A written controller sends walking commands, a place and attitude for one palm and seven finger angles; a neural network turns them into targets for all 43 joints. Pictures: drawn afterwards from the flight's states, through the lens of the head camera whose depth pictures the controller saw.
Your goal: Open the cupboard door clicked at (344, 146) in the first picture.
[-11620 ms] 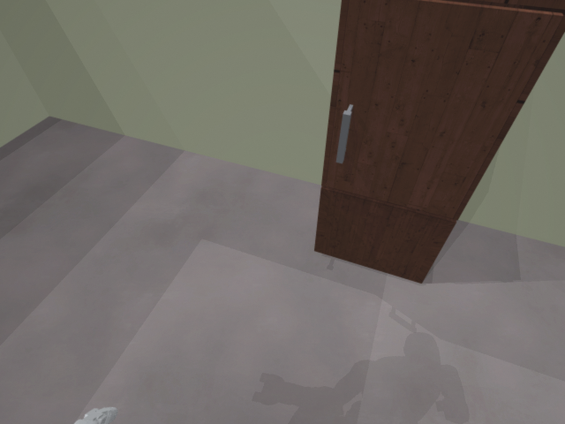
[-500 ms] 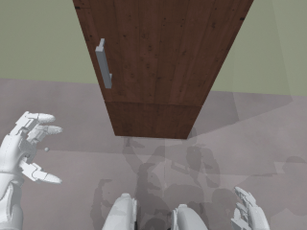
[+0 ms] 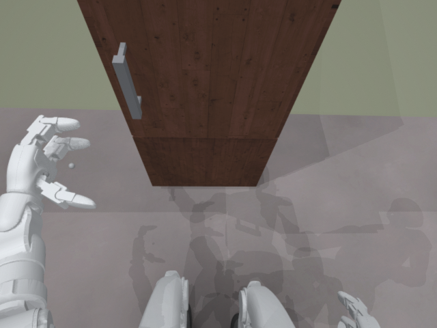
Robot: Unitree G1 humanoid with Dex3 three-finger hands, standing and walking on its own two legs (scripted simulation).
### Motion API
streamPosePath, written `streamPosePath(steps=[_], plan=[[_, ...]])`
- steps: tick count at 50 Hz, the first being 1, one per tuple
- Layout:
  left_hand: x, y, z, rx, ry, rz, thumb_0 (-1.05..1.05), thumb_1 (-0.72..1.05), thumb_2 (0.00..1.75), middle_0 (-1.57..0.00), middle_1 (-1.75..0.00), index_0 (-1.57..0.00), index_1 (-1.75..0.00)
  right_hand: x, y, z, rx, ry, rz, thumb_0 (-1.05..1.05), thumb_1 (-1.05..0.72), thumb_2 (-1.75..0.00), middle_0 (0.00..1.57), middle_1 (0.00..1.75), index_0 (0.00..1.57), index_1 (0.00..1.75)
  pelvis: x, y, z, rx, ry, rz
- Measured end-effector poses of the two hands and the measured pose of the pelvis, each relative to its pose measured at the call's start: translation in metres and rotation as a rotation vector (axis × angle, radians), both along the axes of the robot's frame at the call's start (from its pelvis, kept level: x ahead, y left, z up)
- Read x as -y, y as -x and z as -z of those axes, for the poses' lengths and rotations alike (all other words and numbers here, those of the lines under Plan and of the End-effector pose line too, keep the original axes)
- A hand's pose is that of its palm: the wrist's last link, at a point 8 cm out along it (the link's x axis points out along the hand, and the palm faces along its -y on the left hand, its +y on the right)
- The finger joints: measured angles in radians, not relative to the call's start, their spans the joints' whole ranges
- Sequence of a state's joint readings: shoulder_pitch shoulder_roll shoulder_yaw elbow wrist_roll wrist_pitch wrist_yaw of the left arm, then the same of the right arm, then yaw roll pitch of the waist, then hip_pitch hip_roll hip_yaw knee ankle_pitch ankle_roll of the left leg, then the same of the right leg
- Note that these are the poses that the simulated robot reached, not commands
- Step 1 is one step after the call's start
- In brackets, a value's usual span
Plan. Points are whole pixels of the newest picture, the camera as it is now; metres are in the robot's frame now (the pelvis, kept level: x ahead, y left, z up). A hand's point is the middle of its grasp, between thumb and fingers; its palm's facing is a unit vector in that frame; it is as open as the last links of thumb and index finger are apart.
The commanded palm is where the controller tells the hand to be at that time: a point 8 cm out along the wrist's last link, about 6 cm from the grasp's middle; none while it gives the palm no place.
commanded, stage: move the hooked fingers beside the handle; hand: left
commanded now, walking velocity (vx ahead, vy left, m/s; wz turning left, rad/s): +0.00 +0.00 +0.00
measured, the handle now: (130, 84) +0.59 +0.21 +0.02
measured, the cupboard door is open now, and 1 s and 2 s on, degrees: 0 0 0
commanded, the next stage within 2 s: slide the fingers in behind the handle in 2.00 s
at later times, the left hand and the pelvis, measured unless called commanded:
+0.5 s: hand (84, 131) +0.45 +0.26 +0.03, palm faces +0.03 -1.00 -0.03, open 14.0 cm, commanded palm +0.44 +0.31 +0.03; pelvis -0.01 +0.00 -0.02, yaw -1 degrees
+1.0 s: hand (99, 98) +0.54 +0.26 +0.02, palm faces +0.03 -1.00 -0.02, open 14.0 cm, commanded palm +0.54 +0.28 +0.02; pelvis -0.01 +0.01 -0.04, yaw -3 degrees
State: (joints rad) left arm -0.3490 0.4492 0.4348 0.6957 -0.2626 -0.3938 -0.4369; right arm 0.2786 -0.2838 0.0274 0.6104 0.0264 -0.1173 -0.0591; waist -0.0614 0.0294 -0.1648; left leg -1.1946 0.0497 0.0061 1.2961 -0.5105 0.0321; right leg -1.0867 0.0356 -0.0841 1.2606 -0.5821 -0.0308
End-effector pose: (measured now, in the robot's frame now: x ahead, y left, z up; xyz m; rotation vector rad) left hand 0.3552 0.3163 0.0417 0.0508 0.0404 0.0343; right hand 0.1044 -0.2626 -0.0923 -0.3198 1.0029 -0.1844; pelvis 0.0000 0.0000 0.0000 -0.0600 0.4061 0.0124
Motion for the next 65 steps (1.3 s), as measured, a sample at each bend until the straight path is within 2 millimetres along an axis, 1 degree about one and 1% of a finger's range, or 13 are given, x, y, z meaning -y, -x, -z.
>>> streamPosePath(steps=[5,11,19,25,32,38,44,54,58,62,65], plan=[[0.003,-0.018,0.004,0.008,0.010,0.000,-0.01,-0.50,0.30,-0.30,-1.20,-0.30,-1.20,0.004,0.012,0.004,-0.045,0.010,0.025,0.01,-0.90,-0.90,0.20,0.30,0.21,0.30,0.000,0.000,0.003,-0.012,0.000,0.006],[0.003,-0.033,-0.002,0.034,0.001,-0.007,-0.01,-0.50,0.30,-0.30,-1.20,-0.30,-1.20,0.005,0.023,0.007,-0.083,0.006,0.049,0.01,-0.90,-0.90,0.20,0.30,0.21,0.30,-0.001,0.000,0.004,-0.019,0.000,0.013],[-0.006,-0.051,0.007,0.008,0.019,-0.028,-0.01,-0.50,0.30,-0.30,-1.20,-0.30,-1.20,0.007,0.037,0.013,-0.135,0.019,0.052,0.01,-0.90,-0.90,0.20,0.30,0.21,0.30,0.001,0.004,0.011,-0.035,0.007,0.011],[0.001,-0.074,0.005,0.048,0.015,0.003,-0.01,-0.50,0.30,-0.30,-1.20,-0.30,-1.20,0.010,0.050,0.021,-0.189,0.036,0.062,0.01,-0.90,-0.90,0.20,0.30,0.21,0.30,-0.001,0.008,0.019,-0.057,0.015,0.010],[0.002,-0.103,0.014,0.009,0.031,-0.005,-0.01,-0.50,0.30,-0.30,-1.20,-0.30,-1.20,0.011,0.070,0.025,-0.241,0.051,0.094,0.01,-0.90,-0.90,0.20,0.30,0.21,0.30,-0.002,0.011,0.027,-0.086,0.022,0.019],[-0.001,-0.124,0.013,0.033,0.019,-0.019,-0.01,-0.50,0.30,-0.30,-1.20,-0.30,-1.20,0.008,0.091,0.030,-0.315,0.053,0.116,0.01,-0.90,-0.90,0.20,0.30,0.21,0.30,-0.003,0.013,0.033,-0.111,0.030,0.024],[-0.002,-0.145,0.016,0.019,0.021,-0.007,-0.01,-0.50,0.30,-0.30,-1.20,-0.30,-1.20,0.004,0.109,0.033,-0.384,0.057,0.140,0.01,-0.90,-0.90,0.20,0.30,0.21,0.30,-0.006,0.013,0.039,-0.140,0.040,0.026],[0.008,-0.178,0.019,0.017,0.038,-0.007,-0.01,-0.50,0.30,-0.30,-1.20,-0.30,-1.20,-0.005,0.128,0.033,-0.458,0.056,0.168,0.00,-0.90,-0.90,0.20,0.30,0.21,0.30,-0.009,0.011,0.044,-0.175,0.051,0.031],[0.008,-0.183,0.019,0.017,0.014,-0.007,-0.01,-0.50,0.30,-0.30,-1.20,-0.30,-1.20,-0.009,0.132,0.032,-0.474,0.041,0.184,0.00,-0.90,-0.90,0.20,0.30,0.21,0.30,-0.010,0.009,0.044,-0.182,0.052,0.038],[0.004,-0.176,0.024,-0.008,0.012,-0.009,-0.01,-0.50,0.30,-0.30,-1.20,-0.30,-1.20,-0.014,0.133,0.032,-0.490,0.015,0.186,0.00,-0.90,-0.90,0.20,0.30,0.21,0.30,-0.010,0.007,0.040,-0.177,0.046,0.044],[-0.001,-0.169,0.027,-0.023,0.022,-0.024,-0.01,-0.50,0.30,-0.30,-1.20,-0.30,-1.20,-0.016,0.130,0.031,-0.491,0.006,0.181,0.00,-0.90,-0.90,0.20,0.30,0.21,0.30,-0.010,0.006,0.038,-0.172,0.045,0.043]])
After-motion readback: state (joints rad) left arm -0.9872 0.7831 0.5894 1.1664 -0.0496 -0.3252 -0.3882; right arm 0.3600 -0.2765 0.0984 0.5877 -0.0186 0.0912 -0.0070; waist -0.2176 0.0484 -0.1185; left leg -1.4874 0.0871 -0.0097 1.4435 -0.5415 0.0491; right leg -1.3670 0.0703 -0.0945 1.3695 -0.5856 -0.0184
